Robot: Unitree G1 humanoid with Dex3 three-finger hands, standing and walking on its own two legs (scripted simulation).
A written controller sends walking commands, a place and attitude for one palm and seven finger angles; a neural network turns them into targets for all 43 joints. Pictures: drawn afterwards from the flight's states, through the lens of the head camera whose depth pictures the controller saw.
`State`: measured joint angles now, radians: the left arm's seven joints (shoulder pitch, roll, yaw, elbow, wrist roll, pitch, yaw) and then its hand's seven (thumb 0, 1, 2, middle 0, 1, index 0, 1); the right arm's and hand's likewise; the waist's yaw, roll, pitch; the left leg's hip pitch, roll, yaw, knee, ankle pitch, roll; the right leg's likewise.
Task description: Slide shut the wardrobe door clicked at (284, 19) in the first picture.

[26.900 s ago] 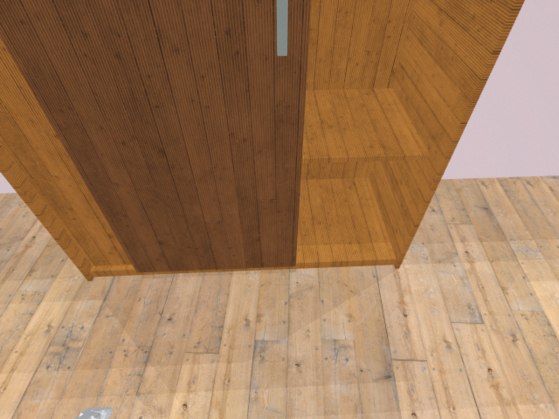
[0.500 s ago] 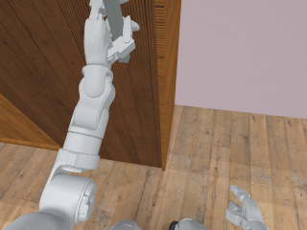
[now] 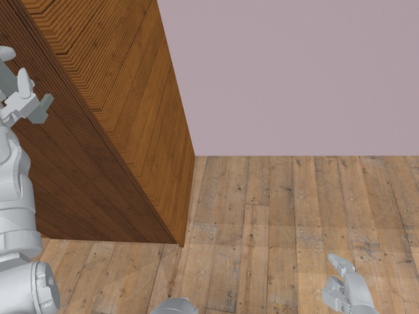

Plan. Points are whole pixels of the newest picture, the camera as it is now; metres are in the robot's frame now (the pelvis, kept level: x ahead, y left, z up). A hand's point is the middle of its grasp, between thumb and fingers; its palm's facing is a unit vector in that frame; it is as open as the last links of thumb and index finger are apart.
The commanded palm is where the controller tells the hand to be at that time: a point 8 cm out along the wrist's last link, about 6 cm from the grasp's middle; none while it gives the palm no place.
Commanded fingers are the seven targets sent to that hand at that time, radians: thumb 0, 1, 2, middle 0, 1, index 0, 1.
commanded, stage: stop walking and hold the door there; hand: left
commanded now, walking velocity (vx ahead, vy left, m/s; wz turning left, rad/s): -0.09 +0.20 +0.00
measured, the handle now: (11, 71) +0.42 +0.33 +0.25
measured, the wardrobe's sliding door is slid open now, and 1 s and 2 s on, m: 0.00 0.00 0.01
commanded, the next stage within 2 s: none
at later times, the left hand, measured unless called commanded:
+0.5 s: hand (24, 95) +0.39 +0.31 +0.23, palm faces +0.48 -0.85 -0.23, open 6.2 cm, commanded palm +0.35 +0.34 +0.21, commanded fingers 0.00 0.90 0.90 -0.45 -1.40 -0.45 -1.40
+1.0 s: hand (23, 97) +0.39 +0.31 +0.23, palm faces +0.31 -0.94 -0.16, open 6.2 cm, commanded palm +0.35 +0.35 +0.21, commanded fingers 0.00 0.90 0.90 -0.45 -1.40 -0.45 -1.40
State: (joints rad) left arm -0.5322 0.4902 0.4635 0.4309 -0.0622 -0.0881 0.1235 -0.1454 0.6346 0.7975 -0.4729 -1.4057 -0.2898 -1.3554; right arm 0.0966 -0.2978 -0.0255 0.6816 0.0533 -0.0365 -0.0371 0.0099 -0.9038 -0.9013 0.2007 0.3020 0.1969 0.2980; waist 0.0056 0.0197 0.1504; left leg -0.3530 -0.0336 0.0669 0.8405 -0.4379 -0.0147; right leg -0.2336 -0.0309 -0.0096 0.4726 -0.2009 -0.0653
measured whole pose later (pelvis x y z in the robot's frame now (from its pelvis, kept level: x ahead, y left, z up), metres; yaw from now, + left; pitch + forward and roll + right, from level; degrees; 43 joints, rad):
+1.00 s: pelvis +0.01 +0.10 -0.01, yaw -6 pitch -1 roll -1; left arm -0.36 0.43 0.29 0.10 -0.06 -0.10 0.12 -0.13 0.64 0.77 -0.44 -1.49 -0.31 -1.34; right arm 0.18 -0.19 0.04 0.66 0.04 -0.02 -0.05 0.01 -0.90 -0.90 0.21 0.30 0.20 0.30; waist 0.01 -0.01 0.02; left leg -0.16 0.00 0.06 0.50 -0.32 0.04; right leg -0.25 0.00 0.10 0.43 -0.17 0.05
